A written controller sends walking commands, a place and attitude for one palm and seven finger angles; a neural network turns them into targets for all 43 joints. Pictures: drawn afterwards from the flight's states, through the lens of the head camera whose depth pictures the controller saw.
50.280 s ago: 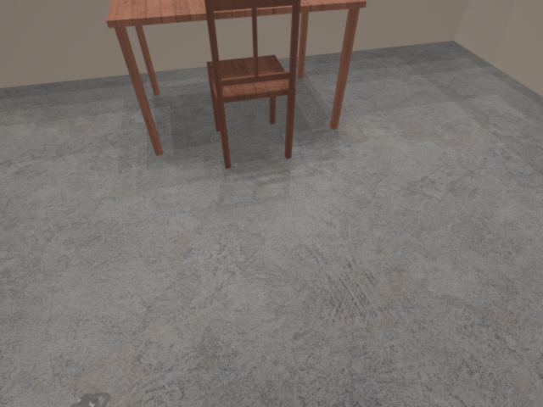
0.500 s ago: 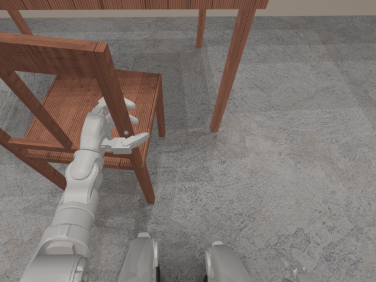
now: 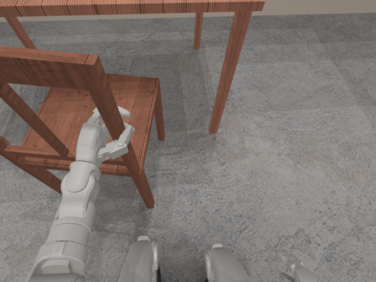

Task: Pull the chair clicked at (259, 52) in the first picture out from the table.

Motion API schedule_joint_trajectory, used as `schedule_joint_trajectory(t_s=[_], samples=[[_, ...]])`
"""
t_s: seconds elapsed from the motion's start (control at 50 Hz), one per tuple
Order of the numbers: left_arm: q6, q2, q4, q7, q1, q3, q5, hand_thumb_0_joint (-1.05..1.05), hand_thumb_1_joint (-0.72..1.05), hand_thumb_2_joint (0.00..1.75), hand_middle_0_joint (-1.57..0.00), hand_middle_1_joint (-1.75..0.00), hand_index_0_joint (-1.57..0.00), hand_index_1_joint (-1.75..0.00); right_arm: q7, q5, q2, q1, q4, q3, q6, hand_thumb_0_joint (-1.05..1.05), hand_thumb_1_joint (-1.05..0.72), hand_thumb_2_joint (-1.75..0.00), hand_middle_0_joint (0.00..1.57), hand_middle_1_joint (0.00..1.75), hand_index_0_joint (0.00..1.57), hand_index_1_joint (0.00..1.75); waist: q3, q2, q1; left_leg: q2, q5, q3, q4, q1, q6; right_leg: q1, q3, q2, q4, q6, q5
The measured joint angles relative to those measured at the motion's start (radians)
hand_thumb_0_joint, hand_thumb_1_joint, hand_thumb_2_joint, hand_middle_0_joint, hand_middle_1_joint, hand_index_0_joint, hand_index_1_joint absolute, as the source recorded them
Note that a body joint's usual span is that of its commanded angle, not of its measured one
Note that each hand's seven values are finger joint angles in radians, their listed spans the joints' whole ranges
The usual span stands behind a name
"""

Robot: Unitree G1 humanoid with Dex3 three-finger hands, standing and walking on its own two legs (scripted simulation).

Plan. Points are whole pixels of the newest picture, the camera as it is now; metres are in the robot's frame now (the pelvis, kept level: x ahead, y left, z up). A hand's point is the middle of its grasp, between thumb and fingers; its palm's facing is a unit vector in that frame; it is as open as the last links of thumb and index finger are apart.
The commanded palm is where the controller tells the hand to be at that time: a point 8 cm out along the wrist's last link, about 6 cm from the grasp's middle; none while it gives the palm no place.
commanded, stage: hook a spindle and tug to test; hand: left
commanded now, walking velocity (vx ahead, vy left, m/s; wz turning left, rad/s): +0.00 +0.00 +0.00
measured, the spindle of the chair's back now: (37, 124) +0.45 +0.32 +0.02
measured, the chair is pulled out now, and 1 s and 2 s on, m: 0.13 0.21 0.27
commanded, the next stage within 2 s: step backward, pulling the chair out in 0.30 s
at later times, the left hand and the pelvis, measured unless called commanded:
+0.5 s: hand (118, 156) +0.36 +0.13 +0.04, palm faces -0.07 -0.99 -0.11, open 6.0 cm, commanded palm +0.34 +0.18 +0.03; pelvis +0.01 +0.00 +0.03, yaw +1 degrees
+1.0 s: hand (112, 181) +0.31 +0.13 +0.05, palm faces -0.07 -0.99 -0.10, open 5.7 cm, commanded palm +0.28 +0.18 +0.05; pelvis -0.03 +0.02 +0.11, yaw -5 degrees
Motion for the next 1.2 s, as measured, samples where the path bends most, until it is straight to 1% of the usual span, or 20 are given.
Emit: schedule_joint_trajectory(t_s=[0.12, 0.2, 0.42, 0.44, 0.46, 0.48, 0.5, 0.52, 0.54, 0.56, 0.58, 0.62, 0.64, 0.72, 0.78, 0.86, 0.94, 1.06, 1.14, 1.2], samples=[[0.021, -0.006, -0.078, 0.008, 0.075, -0.018, -0.012, 0.02, 0.65, 0.78, -0.37, -1.42, -0.36, -1.45, 0.002, 0.003, 0.001, -0.004, -0.014, -0.007, -0.003, 0.01, -0.9, -0.9, 0.2, 0.3, 0.2, 0.3, 0.002, 0.002, 0.008, -0.002, -0.006, 0.003, -0.012, 0.024, 0.0, 0.023, 0.003, -0.002, -0.012, 0.0, -0.005], [0.013, -0.011, -0.111, 0.002, 0.12, -0.033, -0.013, 0.02, 0.66, 0.79, -0.37, -1.43, -0.35, -1.45, 0.0, 0.004, -0.002, -0.008, -0.017, -0.007, -0.009, 0.01, -0.9, -0.9, 0.2, 0.3, 0.2, 0.3, 0.0, 0.001, 0.017, -0.004, -0.009, 0.002, -0.019, 0.035, 0.0, 0.036, 0.001, -0.005, -0.02, 0.0, -0.008], [0.01, -0.018, -0.161, -0.012, 0.167, -0.063, -0.014, 0.02, 0.65, 0.81, -0.38, -1.44, -0.35, -1.45, -0.01, 0.004, -0.006, -0.038, -0.017, -0.01, -0.024, 0.01, -0.9, -0.9, 0.2, 0.3, 0.2, 0.3, 0.0, 0.002, 0.034, -0.012, -0.017, -0.012, -0.002, 0.035, -0.001, 0.046, -0.013, -0.01, -0.009, -0.002, -0.021], [0.034, -0.015, -0.171, 0.01, 0.16, -0.07, 0.001, 0.02, 0.65, 0.81, -0.38, -1.43, -0.35, -1.45, -0.022, 0.016, 0.001, -0.046, -0.022, -0.009, -0.007, 0.01, -0.9, -0.9, 0.2, 0.3, 0.2, 0.3, 0.029, -0.007, 0.037, -0.014, -0.016, -0.007, -0.01, 0.066, -0.002, 0.074, -0.009, -0.013, -0.014, 0.0, -0.02], [0.081, -0.013, -0.184, 0.047, 0.152, -0.084, 0.025, 0.02, 0.64, 0.81, -0.38, -1.41, -0.36, -1.45, -0.04, 0.031, 0.01, -0.052, -0.029, -0.008, 0.017, 0.01, -0.9, -0.9, 0.2, 0.3, 0.2, 0.3, 0.069, -0.014, 0.04, -0.016, -0.007, -0.001, -0.037, 0.121, 0.0, 0.126, -0.003, -0.017, -0.037, 0.015, -0.013], [0.129, -0.012, -0.183, 0.085, 0.149, -0.1, 0.049, 0.03, 0.65, 0.81, -0.37, -1.38, -0.36, -1.45, -0.057, 0.042, 0.018, -0.054, -0.034, -0.003, 0.039, 0.01, -0.9, -0.9, 0.2, 0.3, 0.2, 0.3, 0.099, -0.015, 0.041, -0.018, 0.004, 0.003, -0.075, 0.18, 0.005, 0.182, 0.0, -0.019, -0.075, 0.017, 0.001], [0.172, -0.018, -0.162, 0.12, 0.147, -0.113, 0.055, 0.04, 0.65, 0.81, -0.36, -1.35, -0.36, -1.45, -0.073, 0.05, 0.025, -0.051, -0.037, 0.004, 0.058, 0.01, -0.9, -0.9, 0.2, 0.3, 0.2, 0.3, 0.115, -0.012, 0.039, -0.02, 0.018, 0.008, -0.124, 0.239, 0.002, 0.238, 0.003, -0.021, -0.123, 0.007, 0.018], [0.192, -0.029, -0.121, 0.146, 0.147, -0.12, 0.051, 0.04, 0.65, 0.81, -0.34, -1.31, -0.37, -1.45, -0.086, 0.056, 0.031, -0.046, -0.039, 0.012, 0.074, 0.01, -0.9, -0.9, 0.2, 0.3, 0.2, 0.3, 0.122, -0.009, 0.038, -0.02, 0.039, 0.015, -0.178, 0.295, -0.001, 0.29, 0.01, -0.023, -0.177, 0.009, 0.04], [0.195, -0.048, -0.069, 0.166, 0.148, -0.118, 0.034, 0.05, 0.66, 0.8, -0.3, -1.26, -0.38, -1.45, -0.097, 0.06, 0.036, -0.038, -0.039, 0.022, 0.087, 0.01, -0.9, -0.9, 0.2, 0.3, 0.2, 0.3, 0.122, -0.007, 0.039, -0.017, 0.058, 0.023, -0.234, 0.348, 0.002, 0.338, 0.017, -0.022, -0.234, 0.012, 0.065], [0.195, -0.068, -0.019, 0.182, 0.145, -0.113, 0.02, 0.06, 0.66, 0.8, -0.27, -1.2, -0.39, -1.45, -0.105, 0.063, 0.04, -0.028, -0.037, 0.031, 0.098, 0.01, -0.9, -0.9, 0.2, 0.3, 0.2, 0.3, 0.12, -0.009, 0.042, -0.015, 0.076, 0.032, -0.289, 0.397, 0.006, 0.381, 0.025, -0.02, -0.29, 0.013, 0.09], [0.193, -0.085, 0.03, 0.197, 0.136, -0.109, 0.018, 0.07, 0.67, 0.8, -0.25, -1.15, -0.4, -1.45, -0.112, 0.065, 0.044, -0.019, -0.033, 0.038, 0.106, 0.01, -0.9, -0.9, 0.2, 0.3, 0.2, 0.3, 0.12, -0.013, 0.046, -0.012, 0.095, 0.038, -0.341, 0.44, 0.008, 0.422, 0.031, -0.019, -0.344, 0.014, 0.116], [0.182, -0.104, 0.124, 0.213, 0.105, -0.107, 0.017, 0.08, 0.68, 0.79, -0.22, -1.07, -0.43, -1.45, -0.124, 0.065, 0.046, -0.008, -0.018, 0.046, 0.115, 0.01, -0.9, -0.9, 0.2, 0.3, 0.2, 0.3, 0.125, -0.023, 0.053, -0.007, 0.135, 0.046, -0.431, 0.511, 0.01, 0.489, 0.036, -0.015, -0.44, 0.017, 0.169], [0.176, -0.106, 0.163, 0.218, 0.088, -0.11, 0.025, 0.09, 0.68, 0.79, -0.22, -1.04, -0.44, -1.45, -0.128, 0.063, 0.045, -0.007, -0.01, 0.046, 0.118, 0.01, -0.9, -0.9, 0.21, 0.3, 0.21, 0.3, 0.131, -0.027, 0.055, -0.004, 0.153, 0.048, -0.467, 0.539, 0.011, 0.516, 0.036, -0.014, -0.48, 0.018, 0.194], [0.154, -0.088, 0.275, 0.219, 0.029, -0.123, 0.041, 0.09, 0.68, 0.76, -0.23, -0.99, -0.47, -1.45, -0.139, 0.055, 0.032, -0.021, 0.019, 0.029, 0.126, 0.01, -0.9, -0.9, 0.21, 0.3, 0.21, 0.3, 0.172, -0.034, 0.054, 0.011, 0.203, 0.062, -0.559, 0.617, 0.014, 0.59, 0.02, -0.012, -0.587, 0.017, 0.271], [0.14, -0.069, 0.305, 0.213, 0.016, -0.117, 0.041, 0.08, 0.68, 0.74, -0.24, -0.97, -0.48, -1.45, -0.144, 0.051, 0.021, -0.037, 0.026, 0.012, 0.134, 0.01, -0.9, -0.9, 0.21, 0.3, 0.21, 0.3, 0.203, -0.037, 0.042, 0.02, 0.225, 0.081, -0.592, 0.652, 0.018, 0.626, 0.023, -0.011, -0.639, 0.017, 0.297], [0.133, -0.055, 0.289, 0.21, 0.039, -0.096, 0.035, 0.08, 0.68, 0.74, -0.24, -0.96, -0.49, -1.45, -0.147, 0.05, 0.013, -0.049, 0.021, -0.002, 0.144, 0.01, -0.9, -0.9, 0.21, 0.3, 0.21, 0.3, 0.239, -0.035, 0.023, 0.027, 0.256, 0.102, -0.63, 0.684, 0.023, 0.649, 0.043, -0.005, -0.679, 0.021, 0.338], [0.136, -0.047, 0.244, 0.213, 0.087, -0.095, 0.039, 0.08, 0.66, 0.75, -0.25, -0.97, -0.49, -1.45, -0.151, 0.051, 0.016, -0.044, 0.02, -0.005, 0.145, 0.01, -0.9, -0.9, 0.2, 0.3, 0.2, 0.3, 0.26, -0.034, 0.019, 0.03, 0.286, 0.118, -0.666, 0.707, 0.026, 0.662, 0.058, -0.002, -0.708, 0.024, 0.372], [0.126, -0.054, 0.238, 0.219, 0.121, -0.126, 0.058, 0.08, 0.63, 0.76, -0.27, -1.01, -0.49, -1.45, -0.166, 0.055, 0.022, -0.035, 0.05, -0.001, 0.122, 0.01, -0.9, -0.9, 0.2, 0.3, 0.2, 0.3, 0.275, -0.019, 0.04, 0.027, 0.322, 0.125, -0.697, 0.728, 0.031, 0.675, 0.064, -0.005, -0.725, 0.027, 0.402], [0.115, -0.067, 0.279, 0.225, 0.11, -0.148, 0.069, 0.08, 0.6, 0.76, -0.28, -1.04, -0.5, -1.45, -0.176, 0.055, 0.023, -0.035, 0.077, 0.001, 0.096, 0.01, -0.9, -0.9, 0.21, 0.3, 0.2, 0.3, 0.276, -0.005, 0.057, 0.021, 0.342, 0.126, -0.708, 0.736, 0.034, 0.677, 0.065, -0.011, -0.722, 0.029, 0.413], [0.104, -0.077, 0.317, 0.227, 0.096, -0.157, 0.072, 0.08, 0.6, 0.76, -0.29, -1.04, -0.5, -1.45, -0.18, 0.054, 0.023, -0.037, 0.09, 0.003, 0.077, 0.01, -0.9, -0.9, 0.21, 0.3, 0.21, 0.3, 0.275, 0.003, 0.065, 0.017, 0.353, 0.128, -0.712, 0.739, 0.037, 0.673, 0.065, -0.015, -0.712, 0.029, 0.417]])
